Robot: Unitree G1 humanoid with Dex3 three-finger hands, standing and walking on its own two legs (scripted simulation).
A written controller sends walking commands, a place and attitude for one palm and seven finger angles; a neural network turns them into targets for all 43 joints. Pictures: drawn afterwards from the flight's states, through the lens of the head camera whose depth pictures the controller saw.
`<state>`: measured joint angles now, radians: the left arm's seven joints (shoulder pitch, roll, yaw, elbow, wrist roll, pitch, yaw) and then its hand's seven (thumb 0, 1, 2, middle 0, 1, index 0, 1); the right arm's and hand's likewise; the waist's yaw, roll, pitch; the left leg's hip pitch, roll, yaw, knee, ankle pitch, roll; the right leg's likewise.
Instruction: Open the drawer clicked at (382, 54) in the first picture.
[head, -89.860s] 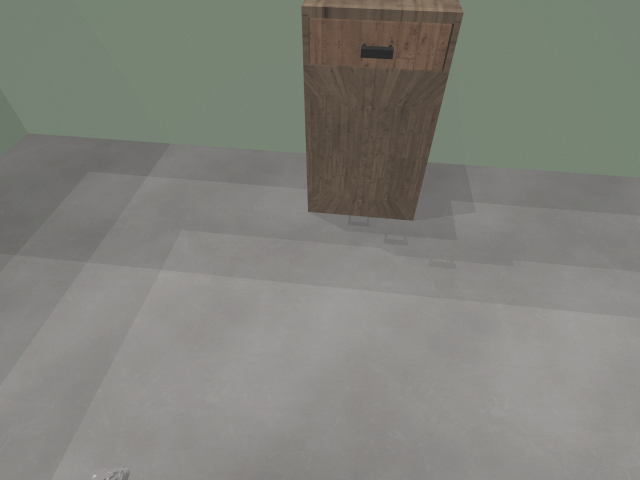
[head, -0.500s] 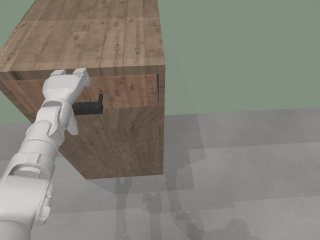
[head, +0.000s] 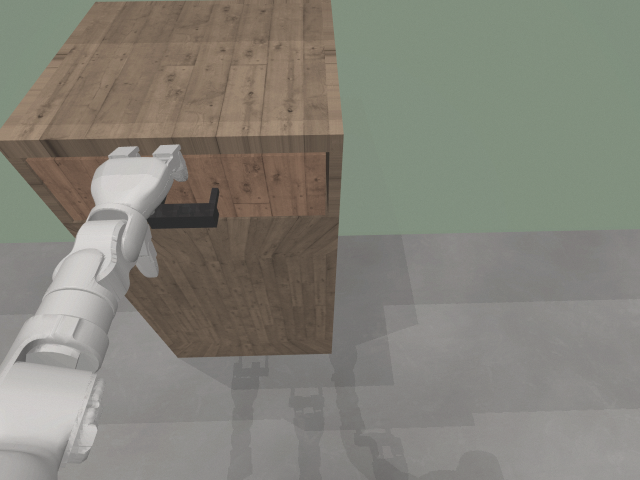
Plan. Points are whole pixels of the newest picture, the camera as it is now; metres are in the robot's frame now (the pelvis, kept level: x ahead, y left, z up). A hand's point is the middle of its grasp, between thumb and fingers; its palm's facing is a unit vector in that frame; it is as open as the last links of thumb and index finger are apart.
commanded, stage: re-aim the fingers above the handle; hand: left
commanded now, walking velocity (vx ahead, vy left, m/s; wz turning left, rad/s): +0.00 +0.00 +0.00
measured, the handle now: (186, 205) +0.51 +0.22 +0.01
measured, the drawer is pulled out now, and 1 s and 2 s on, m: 0.00 0.00 0.00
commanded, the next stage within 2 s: lower the fingers behind the handle in 0.58 s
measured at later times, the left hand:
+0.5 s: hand (154, 203) +0.46 +0.24 +0.07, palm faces -0.03 -0.03 -1.00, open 13.8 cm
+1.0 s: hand (153, 220) +0.45 +0.25 +0.05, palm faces -0.05 -0.03 -1.00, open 13.8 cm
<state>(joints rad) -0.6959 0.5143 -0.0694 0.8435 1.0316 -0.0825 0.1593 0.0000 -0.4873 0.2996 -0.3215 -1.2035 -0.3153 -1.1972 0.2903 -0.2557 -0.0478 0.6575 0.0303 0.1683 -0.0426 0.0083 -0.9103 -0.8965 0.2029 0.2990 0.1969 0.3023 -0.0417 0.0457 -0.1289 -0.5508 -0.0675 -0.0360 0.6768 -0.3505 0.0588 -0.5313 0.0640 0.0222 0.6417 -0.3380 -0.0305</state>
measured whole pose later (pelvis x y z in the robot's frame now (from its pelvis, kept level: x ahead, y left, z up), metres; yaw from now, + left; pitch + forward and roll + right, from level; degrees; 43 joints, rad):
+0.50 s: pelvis +0.00 +0.00 +0.00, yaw -1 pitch +15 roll -1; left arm -0.72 0.55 -0.02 0.89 1.04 -0.10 0.17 0.00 -0.49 0.30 -0.32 -1.20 -0.32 -1.20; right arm 0.34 -0.26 -0.05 0.67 0.03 0.17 -0.04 0.01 -0.91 -0.90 0.20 0.30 0.20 0.30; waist -0.07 0.05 -0.14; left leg -0.59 -0.06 -0.02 0.69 -0.36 0.06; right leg -0.58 0.07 0.04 0.65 -0.34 -0.03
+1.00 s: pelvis +0.00 +0.00 +0.00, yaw +0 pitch +15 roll -1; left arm -0.70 0.52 -0.04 0.90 1.05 -0.10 0.20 0.00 -0.49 0.30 -0.32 -1.20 -0.32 -1.20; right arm 0.30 -0.25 -0.05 0.65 0.02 0.16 -0.04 0.01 -0.91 -0.90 0.20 0.30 0.20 0.30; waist -0.05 0.04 -0.14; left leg -0.61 -0.06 -0.03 0.72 -0.37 0.06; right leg -0.59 0.07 0.02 0.67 -0.35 -0.03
